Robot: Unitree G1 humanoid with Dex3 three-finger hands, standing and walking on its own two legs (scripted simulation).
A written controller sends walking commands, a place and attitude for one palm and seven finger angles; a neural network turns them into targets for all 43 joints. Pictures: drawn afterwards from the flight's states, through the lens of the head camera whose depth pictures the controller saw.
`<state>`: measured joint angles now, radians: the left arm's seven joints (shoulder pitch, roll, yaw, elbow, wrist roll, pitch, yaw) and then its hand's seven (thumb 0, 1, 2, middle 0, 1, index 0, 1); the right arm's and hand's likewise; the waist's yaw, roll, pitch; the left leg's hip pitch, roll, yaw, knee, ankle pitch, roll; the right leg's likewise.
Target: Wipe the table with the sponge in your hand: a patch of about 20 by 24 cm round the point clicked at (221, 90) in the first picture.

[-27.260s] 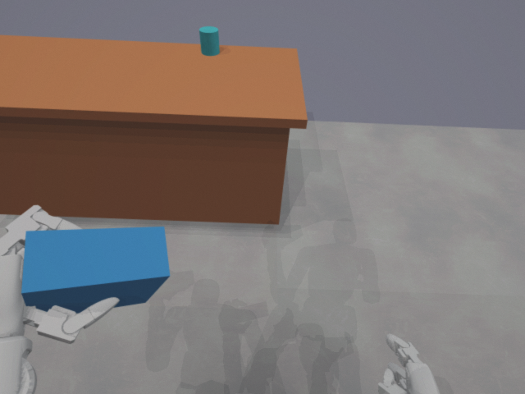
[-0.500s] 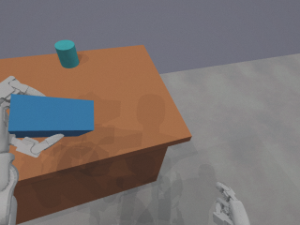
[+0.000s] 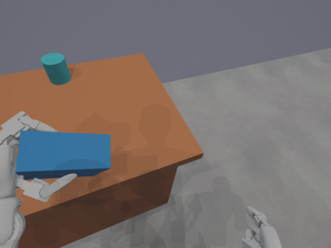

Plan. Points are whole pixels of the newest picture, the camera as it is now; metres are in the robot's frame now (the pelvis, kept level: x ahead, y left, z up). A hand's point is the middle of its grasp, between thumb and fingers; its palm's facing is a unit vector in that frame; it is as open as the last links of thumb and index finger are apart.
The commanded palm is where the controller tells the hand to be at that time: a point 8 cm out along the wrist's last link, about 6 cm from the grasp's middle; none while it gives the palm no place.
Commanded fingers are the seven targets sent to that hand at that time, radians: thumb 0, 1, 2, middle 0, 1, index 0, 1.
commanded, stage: come to a stop and stand still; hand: left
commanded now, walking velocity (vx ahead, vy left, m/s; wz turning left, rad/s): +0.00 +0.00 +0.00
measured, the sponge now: (78, 157) +0.25 +0.20 +0.13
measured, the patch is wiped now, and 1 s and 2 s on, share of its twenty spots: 0.00 0.00 0.00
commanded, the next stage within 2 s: look again from close up in 0.30 s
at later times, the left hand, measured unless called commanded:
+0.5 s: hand (26, 159) +0.22 +0.27 +0.16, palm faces +0.41 -0.85 -0.33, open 10.2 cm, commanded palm +0.16 +0.30 +0.18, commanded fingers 0.00 0.10 1.30 -1.20 -1.60 -1.20 -1.60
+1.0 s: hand (42, 158) +0.23 +0.25 +0.14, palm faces +0.34 -0.75 -0.56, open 10.2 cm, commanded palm +0.17 +0.29 +0.18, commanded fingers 0.00 0.10 1.30 -1.20 -1.60 -1.20 -1.60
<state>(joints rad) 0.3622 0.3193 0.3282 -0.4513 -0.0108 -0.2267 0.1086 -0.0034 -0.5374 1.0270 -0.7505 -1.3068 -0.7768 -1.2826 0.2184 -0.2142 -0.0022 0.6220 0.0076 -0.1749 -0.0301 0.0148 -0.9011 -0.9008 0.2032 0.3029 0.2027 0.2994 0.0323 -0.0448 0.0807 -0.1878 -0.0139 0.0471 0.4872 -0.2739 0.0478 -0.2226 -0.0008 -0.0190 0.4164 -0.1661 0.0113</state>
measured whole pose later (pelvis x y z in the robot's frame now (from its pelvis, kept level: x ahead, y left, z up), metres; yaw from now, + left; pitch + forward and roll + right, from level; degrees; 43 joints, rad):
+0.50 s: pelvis +0.00 +0.01 +0.00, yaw +1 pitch -2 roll -1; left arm 0.38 0.35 0.34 -0.46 -0.02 -0.21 0.11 0.00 -0.54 1.03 -0.75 -1.30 -0.78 -1.28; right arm 0.19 -0.17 0.02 0.59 0.01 -0.13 -0.03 0.01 -0.90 -0.90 0.21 0.30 0.20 0.30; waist 0.05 -0.05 0.07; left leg -0.17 -0.03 0.05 0.48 -0.27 0.07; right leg -0.20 -0.02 -0.02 0.40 -0.16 0.03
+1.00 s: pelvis -0.01 -0.01 -0.01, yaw +3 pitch -1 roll +0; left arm 0.24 0.42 0.30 -0.29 0.09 0.06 0.03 0.00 -0.54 1.03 -0.75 -1.30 -0.78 -1.28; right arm 0.18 -0.25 0.03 0.63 0.00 -0.07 0.00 0.01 -0.90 -0.90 0.21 0.30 0.21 0.30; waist 0.02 0.04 0.01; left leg -0.24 -0.05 0.01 0.53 -0.27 0.04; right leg -0.27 0.01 0.01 0.55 -0.25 -0.01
